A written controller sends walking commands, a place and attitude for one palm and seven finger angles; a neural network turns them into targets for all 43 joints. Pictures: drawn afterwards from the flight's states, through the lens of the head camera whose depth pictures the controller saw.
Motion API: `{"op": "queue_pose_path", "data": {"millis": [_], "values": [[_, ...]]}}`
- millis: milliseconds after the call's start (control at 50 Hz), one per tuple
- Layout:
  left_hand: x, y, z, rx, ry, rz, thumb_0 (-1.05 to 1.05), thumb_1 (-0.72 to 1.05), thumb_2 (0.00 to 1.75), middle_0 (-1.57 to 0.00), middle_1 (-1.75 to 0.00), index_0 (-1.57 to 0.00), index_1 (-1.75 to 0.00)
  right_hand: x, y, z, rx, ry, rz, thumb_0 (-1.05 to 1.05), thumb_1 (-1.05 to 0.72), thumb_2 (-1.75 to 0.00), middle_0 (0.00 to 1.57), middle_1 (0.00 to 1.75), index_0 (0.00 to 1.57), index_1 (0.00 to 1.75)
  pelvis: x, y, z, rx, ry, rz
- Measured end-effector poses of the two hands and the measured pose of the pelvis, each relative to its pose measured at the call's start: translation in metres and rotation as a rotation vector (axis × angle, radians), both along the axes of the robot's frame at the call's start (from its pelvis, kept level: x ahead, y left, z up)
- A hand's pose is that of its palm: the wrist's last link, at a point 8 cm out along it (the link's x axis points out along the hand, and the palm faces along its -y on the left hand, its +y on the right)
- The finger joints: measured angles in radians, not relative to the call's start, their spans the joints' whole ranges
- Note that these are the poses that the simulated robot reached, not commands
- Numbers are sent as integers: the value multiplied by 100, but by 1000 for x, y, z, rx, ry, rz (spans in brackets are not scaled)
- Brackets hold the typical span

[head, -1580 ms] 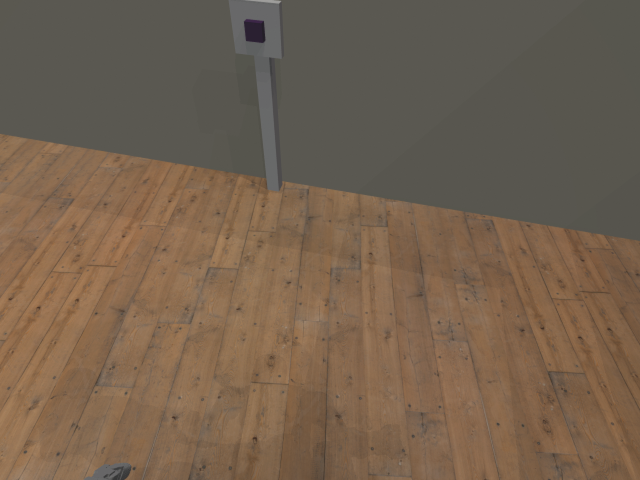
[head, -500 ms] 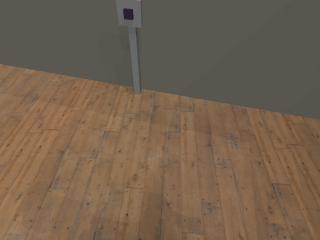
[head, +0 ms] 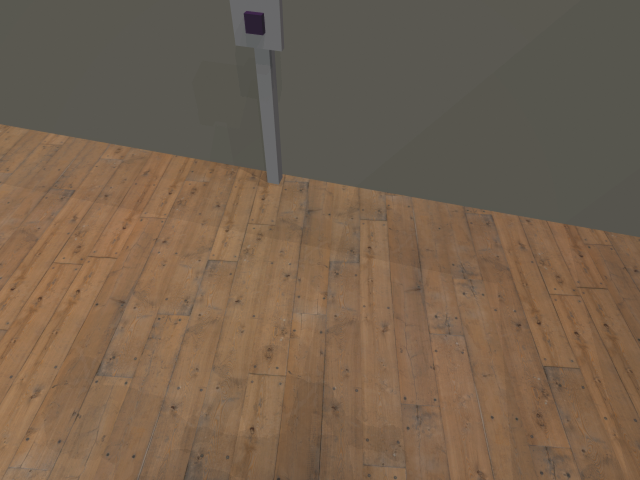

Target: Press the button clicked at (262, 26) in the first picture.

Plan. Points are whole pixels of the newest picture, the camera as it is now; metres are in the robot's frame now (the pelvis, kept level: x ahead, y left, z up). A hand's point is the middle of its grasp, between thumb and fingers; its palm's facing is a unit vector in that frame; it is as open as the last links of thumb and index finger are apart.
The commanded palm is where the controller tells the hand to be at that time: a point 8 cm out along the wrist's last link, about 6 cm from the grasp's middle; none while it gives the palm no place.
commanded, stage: walk to a spot facing it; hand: left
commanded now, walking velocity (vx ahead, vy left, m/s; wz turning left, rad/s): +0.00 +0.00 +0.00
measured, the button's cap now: (255, 22) +1.50 +0.31 -0.02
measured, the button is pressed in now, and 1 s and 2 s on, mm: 0 0 0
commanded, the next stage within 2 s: turn to face it in 1.60 s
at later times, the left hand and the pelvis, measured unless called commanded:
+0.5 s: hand out of the picture +0.03 +0.26 -0.20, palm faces +0.16 -0.97 -0.17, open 7.4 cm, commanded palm none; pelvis +0.08 +0.07 -0.02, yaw +9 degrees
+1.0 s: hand (176, 335) +0.39 +0.29 -0.18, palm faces +0.28 -0.95 -0.16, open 7.4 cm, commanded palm none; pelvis +0.32 +0.10 -0.03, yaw +18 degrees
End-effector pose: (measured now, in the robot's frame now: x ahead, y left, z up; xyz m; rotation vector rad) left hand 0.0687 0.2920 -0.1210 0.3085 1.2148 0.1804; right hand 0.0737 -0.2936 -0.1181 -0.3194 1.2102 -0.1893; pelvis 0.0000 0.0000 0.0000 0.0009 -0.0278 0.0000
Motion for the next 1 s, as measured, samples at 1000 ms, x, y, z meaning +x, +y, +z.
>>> {"op": "queue_pose_path", "data": {"millis": [1000], "values": [[293,43,-36,-146,-189,274,0,91,89,-20,-30,-20,-29,196,167,-53,149,402,60,1,-91,-90,21,30,21,30,316,97,-33,-5,11,319]]}}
